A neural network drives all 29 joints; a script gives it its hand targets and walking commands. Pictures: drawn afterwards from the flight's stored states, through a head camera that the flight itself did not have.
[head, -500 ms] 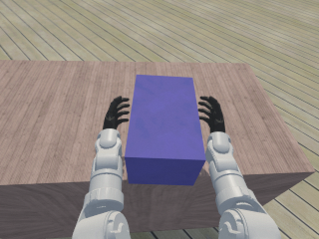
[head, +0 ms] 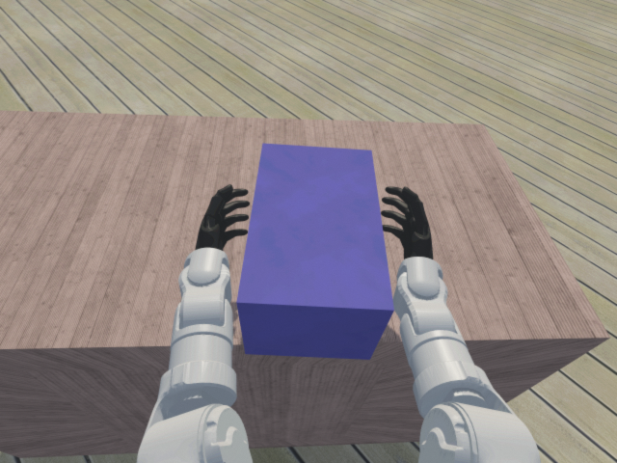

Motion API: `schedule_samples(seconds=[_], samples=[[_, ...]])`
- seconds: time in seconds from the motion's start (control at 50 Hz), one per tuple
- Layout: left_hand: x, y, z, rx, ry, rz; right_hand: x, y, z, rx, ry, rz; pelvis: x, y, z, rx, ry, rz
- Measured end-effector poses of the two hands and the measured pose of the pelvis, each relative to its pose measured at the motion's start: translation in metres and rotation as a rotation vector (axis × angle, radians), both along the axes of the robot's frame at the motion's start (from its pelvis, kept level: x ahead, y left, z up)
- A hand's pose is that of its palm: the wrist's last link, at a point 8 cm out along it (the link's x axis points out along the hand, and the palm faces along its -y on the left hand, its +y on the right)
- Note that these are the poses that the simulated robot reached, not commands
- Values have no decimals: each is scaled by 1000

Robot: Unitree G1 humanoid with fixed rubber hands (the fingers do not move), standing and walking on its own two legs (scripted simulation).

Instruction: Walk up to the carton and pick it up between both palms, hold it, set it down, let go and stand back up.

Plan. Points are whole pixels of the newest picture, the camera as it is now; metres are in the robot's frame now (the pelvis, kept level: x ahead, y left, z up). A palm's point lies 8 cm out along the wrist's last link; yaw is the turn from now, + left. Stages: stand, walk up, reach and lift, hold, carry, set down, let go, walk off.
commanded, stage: reach and lift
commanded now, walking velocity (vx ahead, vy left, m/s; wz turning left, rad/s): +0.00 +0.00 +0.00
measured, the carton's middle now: (313, 244) +0.41 +0.04 +0.03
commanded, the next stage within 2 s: none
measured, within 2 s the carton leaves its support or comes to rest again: leaves its support in 0.80 s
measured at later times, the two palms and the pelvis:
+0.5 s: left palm (213, 244) +0.36 +0.18 +0.07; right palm (415, 249) +0.37 -0.09 +0.09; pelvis +0.00 +0.00 +0.00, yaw +0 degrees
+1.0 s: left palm (217, 226) +0.36 +0.17 +0.11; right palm (428, 239) +0.37 -0.10 +0.11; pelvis -0.02 +0.00 +0.00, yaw +1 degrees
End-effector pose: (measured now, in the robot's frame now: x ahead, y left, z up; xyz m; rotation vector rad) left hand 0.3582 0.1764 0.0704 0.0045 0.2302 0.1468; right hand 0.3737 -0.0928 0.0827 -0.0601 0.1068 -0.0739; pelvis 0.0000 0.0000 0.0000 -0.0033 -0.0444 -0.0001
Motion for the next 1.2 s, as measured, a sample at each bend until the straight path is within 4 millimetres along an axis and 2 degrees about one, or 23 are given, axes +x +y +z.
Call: schedule_samples(seconds=[0.44, 0.64, 0.74, 0.96, 1.2], samples=[[0, 0, 1, 4, -4, 1, -2, 0, 0, -6, -12, -3, -4, 1, 0, -5, 25, -2], [-11, 0, 11, -3, -110, 0, -15, -1, 12, -31, -127, -5, -14, -1, 0, -8, 23, 8], [-12, 1, 1, -21, 43, 5, -16, 1, -3, 16, 37, -10, -24, -2, 0, 0, -15, 16], [0, -9, 35, 55, 19, -4, -6, -8, 25, 33, 20, -10, -19, -1, -1, -9, -6, 19], [-10, -12, 54, 66, 14, 3, -14, -11, 40, 38, 19, 2, -19, -4, -2, -9, -62, 46]])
